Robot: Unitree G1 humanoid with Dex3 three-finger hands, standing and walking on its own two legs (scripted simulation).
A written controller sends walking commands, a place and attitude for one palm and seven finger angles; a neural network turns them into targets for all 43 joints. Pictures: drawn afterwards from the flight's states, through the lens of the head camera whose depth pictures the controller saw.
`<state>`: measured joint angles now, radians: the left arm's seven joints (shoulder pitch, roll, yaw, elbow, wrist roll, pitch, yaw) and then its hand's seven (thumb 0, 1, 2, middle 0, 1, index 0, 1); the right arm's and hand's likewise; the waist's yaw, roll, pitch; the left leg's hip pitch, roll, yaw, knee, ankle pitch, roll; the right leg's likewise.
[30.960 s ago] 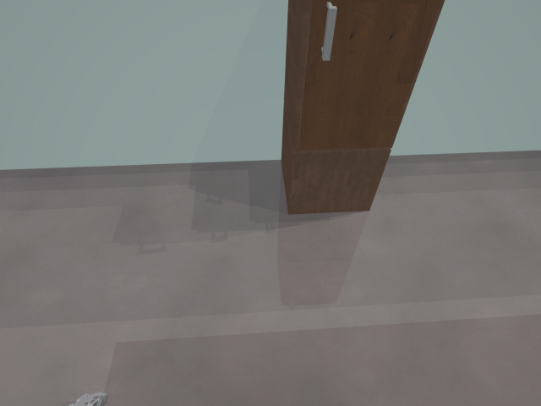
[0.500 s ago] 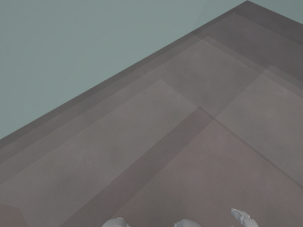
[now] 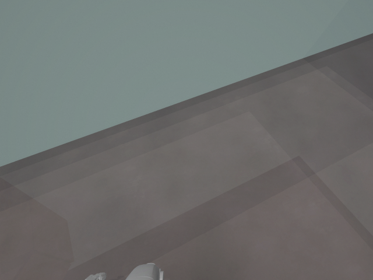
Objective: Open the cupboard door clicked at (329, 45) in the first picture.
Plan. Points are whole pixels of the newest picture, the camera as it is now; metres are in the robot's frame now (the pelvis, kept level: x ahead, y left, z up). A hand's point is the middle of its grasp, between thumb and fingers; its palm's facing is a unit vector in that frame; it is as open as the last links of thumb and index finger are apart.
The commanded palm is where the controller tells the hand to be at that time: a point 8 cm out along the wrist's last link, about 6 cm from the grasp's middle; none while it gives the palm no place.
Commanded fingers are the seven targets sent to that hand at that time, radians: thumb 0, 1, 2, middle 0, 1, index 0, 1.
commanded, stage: turn to face it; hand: left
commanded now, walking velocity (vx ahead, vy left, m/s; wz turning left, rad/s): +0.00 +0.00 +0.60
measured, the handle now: out of the picture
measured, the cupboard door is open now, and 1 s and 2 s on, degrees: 46 46 46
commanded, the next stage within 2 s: none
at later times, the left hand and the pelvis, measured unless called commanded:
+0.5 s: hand out of the picture +0.07 +0.22 -0.16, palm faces +0.27 -0.92 -0.29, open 7.4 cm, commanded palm none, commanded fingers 0.00 0.90 0.90 -0.20 -0.30 -0.20 -0.30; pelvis +0.01 -0.01 -0.01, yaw +16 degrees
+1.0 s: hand out of the picture -0.07 +0.23 -0.19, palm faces +0.58 -0.78 -0.24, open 7.4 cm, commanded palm none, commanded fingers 0.00 0.90 0.90 -0.20 -0.30 -0.20 -0.30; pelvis +0.01 +0.02 -0.01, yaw +34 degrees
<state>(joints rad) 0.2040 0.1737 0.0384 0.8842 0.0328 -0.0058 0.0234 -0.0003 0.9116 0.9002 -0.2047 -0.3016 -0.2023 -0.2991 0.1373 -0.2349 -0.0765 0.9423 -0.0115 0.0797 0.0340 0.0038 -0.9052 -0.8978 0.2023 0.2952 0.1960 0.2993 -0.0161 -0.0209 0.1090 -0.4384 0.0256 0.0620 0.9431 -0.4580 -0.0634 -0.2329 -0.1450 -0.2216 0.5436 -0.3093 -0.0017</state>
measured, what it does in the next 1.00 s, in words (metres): steps on the spot, turning left: left foot, then right foot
